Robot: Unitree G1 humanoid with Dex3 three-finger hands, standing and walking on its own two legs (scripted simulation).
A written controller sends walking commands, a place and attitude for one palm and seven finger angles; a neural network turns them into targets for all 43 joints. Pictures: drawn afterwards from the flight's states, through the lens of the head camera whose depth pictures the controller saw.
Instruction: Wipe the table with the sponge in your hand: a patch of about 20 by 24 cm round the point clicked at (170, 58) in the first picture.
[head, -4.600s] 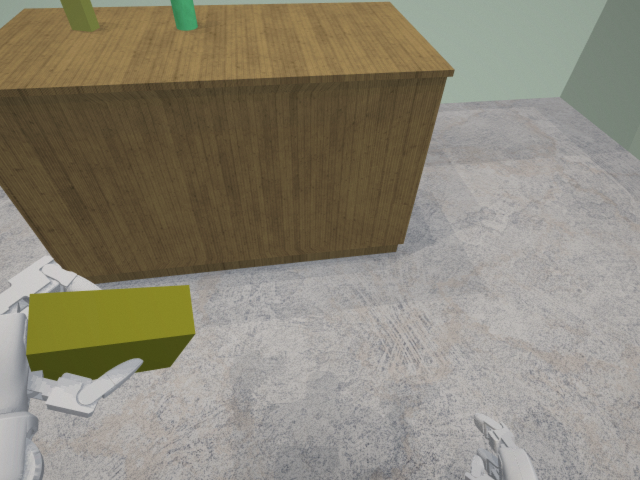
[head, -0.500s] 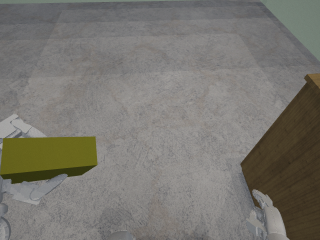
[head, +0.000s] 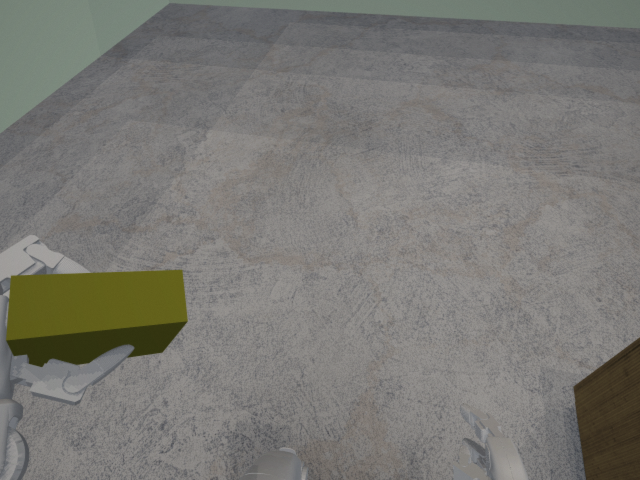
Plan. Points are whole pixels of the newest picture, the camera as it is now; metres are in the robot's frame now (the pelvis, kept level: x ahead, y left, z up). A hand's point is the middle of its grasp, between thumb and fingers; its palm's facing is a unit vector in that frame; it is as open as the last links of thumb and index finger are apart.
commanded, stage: walk to a spot facing it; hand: left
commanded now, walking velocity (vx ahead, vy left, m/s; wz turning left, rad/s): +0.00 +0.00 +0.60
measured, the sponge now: (126, 319) +0.23 +0.21 +0.15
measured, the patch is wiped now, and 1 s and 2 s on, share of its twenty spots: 0.00 0.00 0.00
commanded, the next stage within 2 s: turn to face it in 1.22 s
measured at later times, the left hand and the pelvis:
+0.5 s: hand out of the picture +0.09 +0.31 +0.19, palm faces +0.62 -0.68 -0.39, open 9.5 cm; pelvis -0.04 +0.02 +0.01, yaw +17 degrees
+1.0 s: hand out of the picture +0.09 +0.33 +0.18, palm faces +0.71 -0.53 -0.46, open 9.5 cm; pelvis +0.02 +0.02 +0.01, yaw +28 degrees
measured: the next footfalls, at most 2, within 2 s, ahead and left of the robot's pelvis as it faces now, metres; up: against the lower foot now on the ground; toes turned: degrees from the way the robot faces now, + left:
left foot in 0.28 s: -0.04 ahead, +0.14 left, +0.00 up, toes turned +18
right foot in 0.66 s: +0.08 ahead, -0.08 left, +0.00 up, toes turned +11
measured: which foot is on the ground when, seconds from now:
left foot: up 0.00-0.26, down 0.28-0.66, up 0.68-1.00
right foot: down 0.00-0.28, up 0.30-0.64, down 0.66-1.00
